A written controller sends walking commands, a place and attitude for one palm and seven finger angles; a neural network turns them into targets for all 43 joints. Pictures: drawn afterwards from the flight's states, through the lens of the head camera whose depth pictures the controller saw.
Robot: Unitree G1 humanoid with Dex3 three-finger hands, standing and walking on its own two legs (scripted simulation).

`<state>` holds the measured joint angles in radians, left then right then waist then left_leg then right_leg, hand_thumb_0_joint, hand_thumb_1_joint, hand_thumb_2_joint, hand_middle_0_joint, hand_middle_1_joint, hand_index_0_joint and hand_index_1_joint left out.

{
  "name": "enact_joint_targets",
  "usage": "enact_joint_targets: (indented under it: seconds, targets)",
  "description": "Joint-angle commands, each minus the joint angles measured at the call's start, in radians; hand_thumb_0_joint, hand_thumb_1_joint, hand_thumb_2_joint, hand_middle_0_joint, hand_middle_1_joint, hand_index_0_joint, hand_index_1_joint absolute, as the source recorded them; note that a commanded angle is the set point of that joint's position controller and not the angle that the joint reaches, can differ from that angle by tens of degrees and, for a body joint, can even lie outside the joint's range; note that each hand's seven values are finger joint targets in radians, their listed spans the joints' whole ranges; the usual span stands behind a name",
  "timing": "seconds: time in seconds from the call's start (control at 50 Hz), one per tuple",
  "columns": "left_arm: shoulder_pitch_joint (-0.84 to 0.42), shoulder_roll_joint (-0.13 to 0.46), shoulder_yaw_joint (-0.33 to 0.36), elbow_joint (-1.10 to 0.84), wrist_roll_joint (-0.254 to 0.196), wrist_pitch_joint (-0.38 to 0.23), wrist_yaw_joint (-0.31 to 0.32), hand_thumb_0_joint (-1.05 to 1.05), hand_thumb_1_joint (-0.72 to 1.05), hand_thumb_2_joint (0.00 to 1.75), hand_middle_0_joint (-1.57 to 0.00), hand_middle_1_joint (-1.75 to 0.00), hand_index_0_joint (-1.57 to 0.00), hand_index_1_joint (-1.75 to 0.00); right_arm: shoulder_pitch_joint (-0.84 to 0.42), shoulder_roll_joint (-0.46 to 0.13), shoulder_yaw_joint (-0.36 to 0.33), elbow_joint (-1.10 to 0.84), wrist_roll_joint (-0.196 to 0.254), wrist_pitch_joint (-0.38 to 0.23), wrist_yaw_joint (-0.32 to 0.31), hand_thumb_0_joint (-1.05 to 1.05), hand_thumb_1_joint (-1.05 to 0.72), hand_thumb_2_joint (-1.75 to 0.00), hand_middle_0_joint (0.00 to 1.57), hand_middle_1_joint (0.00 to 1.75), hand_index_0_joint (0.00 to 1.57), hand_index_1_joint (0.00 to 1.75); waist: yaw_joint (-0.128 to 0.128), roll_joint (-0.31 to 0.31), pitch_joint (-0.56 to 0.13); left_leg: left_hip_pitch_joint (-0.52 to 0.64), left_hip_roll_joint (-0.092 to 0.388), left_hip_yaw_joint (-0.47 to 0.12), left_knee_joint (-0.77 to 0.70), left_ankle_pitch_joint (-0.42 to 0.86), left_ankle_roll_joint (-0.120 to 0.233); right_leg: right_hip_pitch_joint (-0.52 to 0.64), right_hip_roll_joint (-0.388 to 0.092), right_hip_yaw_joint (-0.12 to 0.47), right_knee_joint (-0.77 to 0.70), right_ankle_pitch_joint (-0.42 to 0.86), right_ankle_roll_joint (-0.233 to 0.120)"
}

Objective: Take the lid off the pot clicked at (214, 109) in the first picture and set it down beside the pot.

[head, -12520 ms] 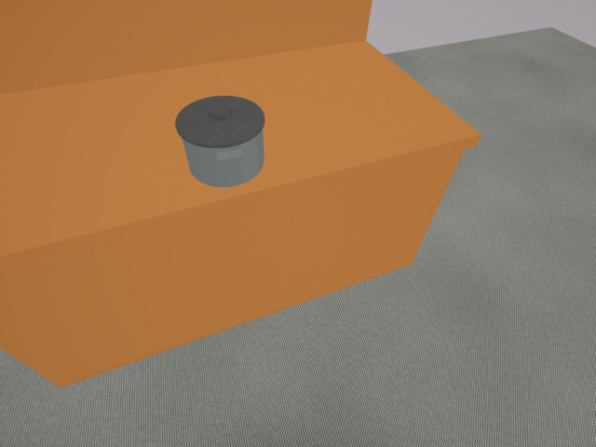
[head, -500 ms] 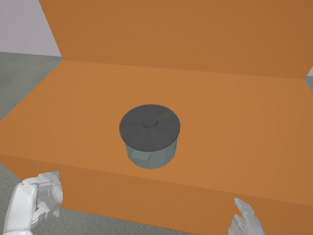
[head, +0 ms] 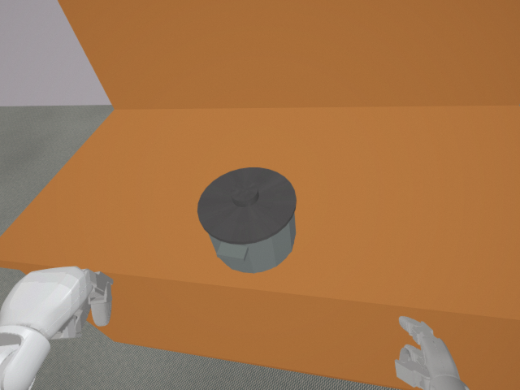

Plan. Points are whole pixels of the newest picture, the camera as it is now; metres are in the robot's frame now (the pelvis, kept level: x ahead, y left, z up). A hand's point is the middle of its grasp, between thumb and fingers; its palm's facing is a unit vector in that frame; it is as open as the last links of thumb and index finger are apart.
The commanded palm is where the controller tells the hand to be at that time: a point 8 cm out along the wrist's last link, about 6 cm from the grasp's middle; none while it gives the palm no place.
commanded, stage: reach forward and open the fingers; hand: left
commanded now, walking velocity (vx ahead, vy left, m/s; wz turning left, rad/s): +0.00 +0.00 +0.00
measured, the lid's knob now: (244, 193) +0.45 +0.09 +0.05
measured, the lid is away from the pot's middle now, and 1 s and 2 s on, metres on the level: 0.00 0.00 0.00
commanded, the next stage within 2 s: move the open hand above the knob in 0.72 s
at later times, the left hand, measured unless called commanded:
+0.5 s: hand (80, 265) +0.24 +0.29 +0.12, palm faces -0.18 +0.00 -0.98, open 8.6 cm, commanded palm +0.23 +0.27 +0.17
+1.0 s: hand (119, 241) +0.29 +0.25 +0.11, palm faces -0.25 +0.03 -0.97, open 9.9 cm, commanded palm +0.28 +0.25 +0.18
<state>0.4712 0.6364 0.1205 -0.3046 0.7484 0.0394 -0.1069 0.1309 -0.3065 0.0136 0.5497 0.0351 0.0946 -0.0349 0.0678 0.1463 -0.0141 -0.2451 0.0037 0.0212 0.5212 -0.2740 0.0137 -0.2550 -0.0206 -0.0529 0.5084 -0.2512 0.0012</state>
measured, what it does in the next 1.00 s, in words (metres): stands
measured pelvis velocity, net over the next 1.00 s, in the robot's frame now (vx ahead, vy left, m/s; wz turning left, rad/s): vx -0.01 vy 0.02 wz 0.03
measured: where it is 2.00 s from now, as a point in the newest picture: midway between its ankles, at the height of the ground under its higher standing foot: outside the picture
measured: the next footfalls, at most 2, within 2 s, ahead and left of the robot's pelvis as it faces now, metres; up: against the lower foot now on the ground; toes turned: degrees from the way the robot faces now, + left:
none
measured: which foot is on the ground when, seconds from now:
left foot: down 0.00-1.00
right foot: down 0.00-1.00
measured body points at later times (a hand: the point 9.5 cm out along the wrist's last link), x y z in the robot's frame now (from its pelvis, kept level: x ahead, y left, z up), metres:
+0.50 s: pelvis -0.02 +0.02 +0.01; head +0.00 -0.02 +0.45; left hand +0.25 +0.29 +0.17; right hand +0.19 -0.20 -0.10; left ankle +0.00 +0.11 -0.74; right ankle +0.01 -0.12 -0.74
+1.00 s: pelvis -0.01 +0.02 +0.01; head +0.02 -0.02 +0.45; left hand +0.30 +0.25 +0.17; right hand +0.20 -0.19 -0.10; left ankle +0.00 +0.11 -0.74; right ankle +0.01 -0.12 -0.74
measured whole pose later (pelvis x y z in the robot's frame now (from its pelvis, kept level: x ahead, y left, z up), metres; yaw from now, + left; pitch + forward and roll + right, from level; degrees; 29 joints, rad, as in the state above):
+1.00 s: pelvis -0.01 +0.02 +0.01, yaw +2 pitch +0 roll +0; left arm -0.15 0.65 -0.09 -0.09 0.82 0.02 -0.35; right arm 0.11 -0.28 0.03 0.55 0.04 0.09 0.00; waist 0.04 0.11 0.05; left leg -0.22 -0.05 0.01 0.42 -0.20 0.05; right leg -0.22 -0.07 -0.06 0.41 -0.19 0.03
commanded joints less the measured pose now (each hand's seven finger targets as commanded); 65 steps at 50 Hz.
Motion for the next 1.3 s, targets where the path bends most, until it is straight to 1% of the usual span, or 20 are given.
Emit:
enact_joint_targets:
  seconds: [0.0,0.06,0.1,0.16,0.26,0.36,0.4,0.5,0.6,0.66,0.78,0.86,0.96,1.04,1.08,1.14,1.18,1.24,1.26,1.28]
  targets:
    - [-0.326,0.239,0.1,-0.227,-0.04,-0.071,-0.091,0.0,0.31,1.18,-1.08,-0.79,-1.08,-0.79,-0.147,-0.069,-0.031,-0.194,0.007,-0.074,-0.021,0.0,-0.9,-0.9,0.2,0.3,0.2,0.3,-0.031,-0.131,-0.127,0.054,-0.019,-0.028,-0.09,0.141,0.051,0.056,-0.023,0.039,-0.134,0.116,0.015]
    - [-0.36,0.407,0.251,-0.286,-0.018,-0.131,-0.09,0.0,0.23,1.2,-1.04,-0.68,-1.04,-0.68,-0.155,-0.066,-0.014,-0.208,-0.009,-0.115,-0.05,0.0,-0.9,-0.9,0.2,0.3,0.2,0.3,0.0,-0.053,-0.254,0.122,-0.015,-0.047,-0.08,0.207,0.049,0.119,-0.026,0.045,-0.128,0.174,0.009]
    - [-0.284,0.39,0.287,-0.096,0.004,-0.149,-0.093,0.0,0.18,1.2,-1.01,-0.61,-1.01,-0.61,-0.1,-0.052,-0.015,-0.155,-0.017,-0.094,-0.047,0.0,-0.9,-0.9,0.2,0.3,0.2,0.3,0.006,-0.109,-0.156,0.093,-0.024,-0.041,-0.084,0.23,0.044,0.094,-0.023,0.015,-0.144,0.168,0.001]
    - [-0.306,0.284,0.229,0.141,-0.001,-0.118,-0.102,0.0,0.1,1.21,-0.98,-0.51,-0.98,-0.51,-0.095,-0.068,-0.03,-0.124,0.013,-0.052,-0.016,0.0,-0.9,-0.9,0.2,0.3,0.2,0.3,-0.014,-0.139,0.036,0.019,-0.01,-0.033,-0.11,0.168,0.024,0.014,-0.005,0.019,-0.181,0.107,-0.01]
    - [-0.437,0.138,0.009,-0.218,-0.042,-0.125,-0.126,0.0,-0.04,1.25,-0.92,-0.33,-0.92,-0.33,-0.188,-0.05,-0.034,-0.222,0.004,-0.092,0.021,0.0,-0.9,-0.9,0.2,0.3,0.2,0.3,-0.014,-0.012,-0.208,0.129,-0.026,-0.046,-0.126,0.225,0.034,0.106,-0.008,0.016,-0.141,0.167,-0.008]
    - [-0.564,0.531,0.352,0.033,0.077,-0.113,-0.084,0.0,-0.17,1.29,-0.86,-0.15,-0.86,-0.15,-0.123,-0.083,-0.027,-0.128,-0.005,-0.052,-0.006,0.0,-0.9,-0.9,0.2,0.3,0.2,0.3,0.011,-0.116,-0.141,0.046,-0.01,-0.058,-0.155,0.161,0.035,0.134,-0.004,0.017,-0.157,0.081,-0.021]
    - [-0.648,0.347,0.194,0.126,0.055,-0.1,-0.078,0.0,-0.23,1.31,-0.83,-0.08,-0.83,-0.08,-0.121,-0.061,-0.021,-0.127,0.012,-0.031,-0.006,0.0,-0.9,-0.9,0.2,0.3,0.2,0.3,-0.005,-0.1,-0.053,0.029,-0.012,-0.047,-0.178,0.134,0.027,0.08,-0.006,-0.006,-0.177,0.029,-0.023]
    - [-0.548,0.067,-0.077,-0.088,-0.055,-0.092,-0.126,0.0,-0.23,1.31,-0.83,-0.08,-0.83,-0.08,-0.156,-0.055,-0.043,-0.197,0.015,-0.064,0.041,0.0,-0.9,-0.9,0.2,0.3,0.2,0.3,-0.017,-0.038,-0.21,0.152,-0.014,-0.062,-0.172,0.241,0.026,0.103,-0.002,-0.011,-0.15,0.148,-0.014]
    - [-0.796,0.423,0.165,0.056,0.101,-0.054,-0.126,0.0,-0.24,1.34,-0.84,-0.08,-0.84,-0.08,-0.134,-0.093,-0.027,-0.139,0.005,-0.026,0.02,0.0,-0.9,-0.9,0.2,0.3,0.2,0.3,-0.018,-0.122,-0.126,0.039,-0.004,-0.068,-0.203,0.129,0.031,0.109,0.005,-0.006,-0.158,0.045,-0.024]
    - [-0.955,0.485,0.234,0.024,0.092,-0.082,-0.092,0.0,-0.24,1.34,-0.84,-0.08,-0.84,-0.08,-0.144,-0.073,-0.02,-0.145,0.013,-0.039,0.004,0.0,-0.9,-0.9,0.2,0.3,0.2,0.3,-0.008,-0.015,-0.194,0.087,-0.002,-0.088,-0.186,0.168,0.033,0.127,0.007,0.003,-0.139,0.062,-0.039]
    - [-0.608,0.053,-0.096,0.167,-0.03,-0.019,-0.181,0.0,-0.24,1.34,-0.84,-0.08,-0.84,-0.08,-0.107,-0.073,-0.034,-0.166,0.021,-0.025,0.063,0.0,-0.9,-0.9,0.2,0.3,0.2,0.3,-0.036,-0.128,-0.153,0.101,-0.008,-0.06,-0.177,0.282,0.015,0.07,0.01,-0.03,-0.15,0.178,-0.017]
    - [-0.93,0.216,-0.041,0.066,0.047,0.028,-0.184,0.0,-0.24,1.35,-0.84,-0.08,-0.84,-0.08,-0.166,-0.097,-0.03,-0.191,0.033,-0.016,0.047,0.0,-0.9,-0.9,0.2,0.3,0.2,0.3,-0.058,-0.136,-0.116,0.054,-0.006,-0.058,-0.188,0.098,0.029,0.061,0.018,-0.008,-0.145,0.054,-0.027]
    - [-0.972,0.504,0.22,-0.054,0.08,-0.026,-0.156,0.0,-0.24,1.35,-0.84,-0.08,-0.84,-0.08,-0.125,-0.075,-0.023,-0.166,-0.002,-0.069,0.024,0.0,-0.9,-0.9,0.2,0.3,0.2,0.3,0.004,0.03,-0.431,0.2,-0.02,-0.102,-0.125,0.42,0.039,0.227,0.004,0.012,-0.09,0.266,-0.041]
    - [-0.856,0.127,-0.073,0.333,0.015,0.052,-0.186,0.0,-0.24,1.35,-0.84,-0.08,-0.84,-0.08,-0.105,-0.081,-0.014,-0.13,0.031,-0.022,0.052,0.0,-0.9,-0.9,0.2,0.3,0.2,0.3,-0.043,-0.151,-0.079,0.033,-0.023,-0.048,-0.163,0.247,0.013,0.059,0.007,-0.029,-0.134,0.194,-0.021]
    - [-0.858,-0.027,-0.235,0.269,-0.003,0.089,-0.221,0.0,-0.24,1.35,-0.84,-0.08,-0.84,-0.08,-0.136,-0.085,-0.026,-0.166,0.048,-0.009,0.073,0.0,-0.9,-0.9,0.2,0.3,0.2,0.3,-0.062,-0.164,-0.065,0.026,-0.028,-0.029,-0.172,0.176,0.018,0.042,0.008,-0.028,-0.143,0.152,-0.018]
    - [-0.968,0.016,-0.265,-0.059,0.03,0.063,-0.23,0.0,-0.24,1.35,-0.84,-0.08,-0.84,-0.08,-0.192,-0.067,-0.032,-0.217,0.033,-0.028,0.072,0.0,-0.9,-0.9,0.2,0.3,0.2,0.3,-0.05,-0.086,-0.272,0.143,-0.033,-0.049,-0.151,0.253,0.035,0.125,0.004,-0.006,-0.12,0.197,-0.023]
    - [-1.128,0.262,-0.081,-0.211,0.086,0.027,-0.207,0.0,-0.24,1.35,-0.84,-0.08,-0.84,-0.08,-0.168,-0.06,-0.022,-0.211,0.013,-0.05,0.058,0.0,-0.9,-0.9,0.2,0.3,0.2,0.3,-0.028,-0.036,-0.464,0.217,-0.032,-0.077,-0.125,0.39,0.041,0.223,0.005,0.01,-0.081,0.269,-0.027]
    - [-1.159,0.471,0.153,0.132,0.142,0.027,-0.151,0.0,-0.24,1.35,-0.84,-0.08,-0.84,-0.08,-0.114,-0.065,-0.003,-0.114,0.01,-0.04,0.026,0.0,-0.9,-0.9,0.2,0.3,0.2,0.3,-0.013,-0.101,-0.336,0.112,-0.029,-0.07,-0.133,0.373,0.032,0.218,0.003,0.007,-0.089,0.293,-0.034]
    - [-1.118,0.457,0.172,0.228,0.118,0.037,-0.129,0.0,-0.24,1.35,-0.84,-0.08,-0.84,-0.08,-0.103,-0.072,-0.007,-0.106,0.018,-0.027,0.026,0.0,-0.9,-0.9,0.2,0.3,0.2,0.3,-0.018,-0.116,-0.265,0.075,-0.029,-0.061,-0.135,0.304,0.033,0.199,0.005,0.011,-0.102,0.256,-0.039]
    - [-1.102,0.258,0.006,0.335,0.101,0.057,-0.126,0.0,-0.24,1.35,-0.84,-0.08,-0.84,-0.08,-0.121,-0.045,0.008,-0.1,0.027,-0.009,0.026,0.0,-0.9,-0.9,0.2,0.3,0.2,0.3,-0.026,-0.155,-0.189,0.04,-0.036,-0.043,-0.155,0.286,0.026,0.168,0.008,-0.004,-0.108,0.234,-0.034]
